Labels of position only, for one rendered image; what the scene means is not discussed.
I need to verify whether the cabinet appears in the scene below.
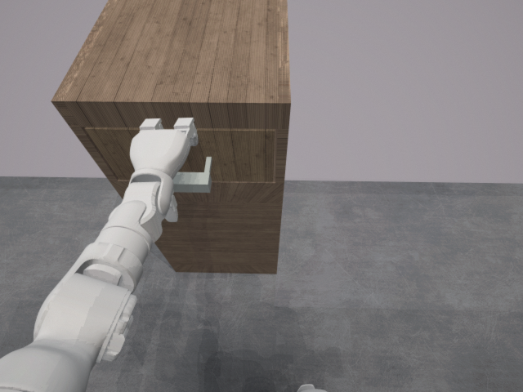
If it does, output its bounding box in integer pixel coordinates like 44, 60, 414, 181
51, 0, 291, 274

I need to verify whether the robot left hand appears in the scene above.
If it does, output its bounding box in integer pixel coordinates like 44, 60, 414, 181
130, 118, 199, 222

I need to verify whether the robot left forearm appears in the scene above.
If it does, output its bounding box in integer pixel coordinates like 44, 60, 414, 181
34, 168, 174, 340

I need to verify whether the handle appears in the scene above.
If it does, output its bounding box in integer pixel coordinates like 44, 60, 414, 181
173, 157, 212, 193

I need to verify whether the drawer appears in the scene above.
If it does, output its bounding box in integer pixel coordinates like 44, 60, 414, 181
85, 127, 275, 182

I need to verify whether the left robot upper arm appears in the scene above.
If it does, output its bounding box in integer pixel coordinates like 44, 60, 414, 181
0, 273, 137, 392

